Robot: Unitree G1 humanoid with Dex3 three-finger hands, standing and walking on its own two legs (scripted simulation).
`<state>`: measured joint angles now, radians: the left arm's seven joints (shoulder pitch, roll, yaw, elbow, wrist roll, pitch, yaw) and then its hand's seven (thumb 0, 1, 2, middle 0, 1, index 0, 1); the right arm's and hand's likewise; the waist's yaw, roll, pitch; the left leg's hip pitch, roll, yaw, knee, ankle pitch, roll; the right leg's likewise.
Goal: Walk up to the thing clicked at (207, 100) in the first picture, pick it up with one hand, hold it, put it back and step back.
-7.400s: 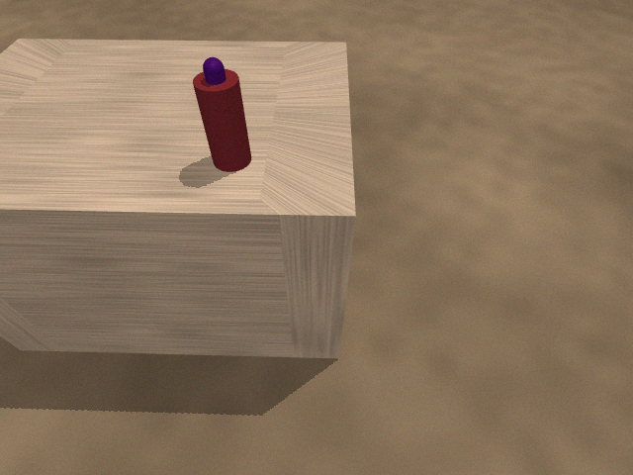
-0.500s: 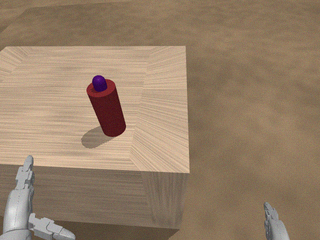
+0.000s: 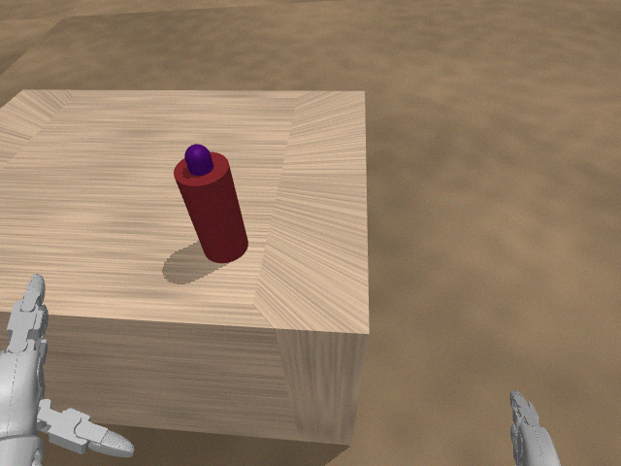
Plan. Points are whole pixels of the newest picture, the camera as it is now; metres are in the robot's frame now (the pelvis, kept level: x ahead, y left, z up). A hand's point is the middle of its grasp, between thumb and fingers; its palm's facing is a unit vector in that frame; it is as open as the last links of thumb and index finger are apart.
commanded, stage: go down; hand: left
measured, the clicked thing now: (212, 202) +0.51 +0.21 +0.04
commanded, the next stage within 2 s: none
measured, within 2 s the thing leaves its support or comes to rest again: neither
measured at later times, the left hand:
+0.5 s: hand (62, 312) +0.25 +0.32 +0.10, palm faces +0.30 -0.92 -0.25, open 17.7 cm
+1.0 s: hand (49, 263) +0.31 +0.36 +0.11, palm faces +0.17 -0.99 -0.01, open 17.6 cm
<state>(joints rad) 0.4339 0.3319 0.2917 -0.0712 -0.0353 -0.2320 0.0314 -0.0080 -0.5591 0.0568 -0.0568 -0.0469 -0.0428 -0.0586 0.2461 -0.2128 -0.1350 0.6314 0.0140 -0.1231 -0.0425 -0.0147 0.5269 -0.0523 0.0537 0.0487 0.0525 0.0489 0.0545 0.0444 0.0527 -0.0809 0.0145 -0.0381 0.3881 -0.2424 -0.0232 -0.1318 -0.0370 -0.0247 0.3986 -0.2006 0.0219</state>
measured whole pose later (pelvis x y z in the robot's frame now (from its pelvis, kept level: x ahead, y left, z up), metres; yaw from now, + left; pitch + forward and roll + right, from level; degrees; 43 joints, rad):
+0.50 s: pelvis -0.01 +0.01 -0.01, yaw +1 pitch -1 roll +0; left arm 0.04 0.44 0.46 0.31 -0.19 -0.27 -0.23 -0.01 -0.60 0.01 -0.07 -0.05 -0.07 -0.05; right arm 0.20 -0.23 -0.11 0.68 0.03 -0.12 -0.07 -0.01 0.52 -0.05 0.05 0.05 0.05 0.05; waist 0.02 0.01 0.00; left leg -0.21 0.01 -0.05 0.51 -0.29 -0.02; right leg -0.24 -0.04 -0.03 0.48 -0.23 0.03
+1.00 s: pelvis -0.01 +0.01 -0.01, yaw +0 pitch +3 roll -1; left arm -0.33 0.62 0.58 0.80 -0.28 -0.18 -0.55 -0.01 -0.56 0.05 -0.04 -0.04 -0.04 -0.04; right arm 0.19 -0.23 -0.01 0.74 0.02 -0.19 -0.12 -0.01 0.54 -0.05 0.05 0.05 0.05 0.05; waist -0.02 -0.01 -0.05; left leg -0.30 0.01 -0.03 0.53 -0.28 -0.01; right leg -0.33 -0.04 -0.02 0.47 -0.20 0.04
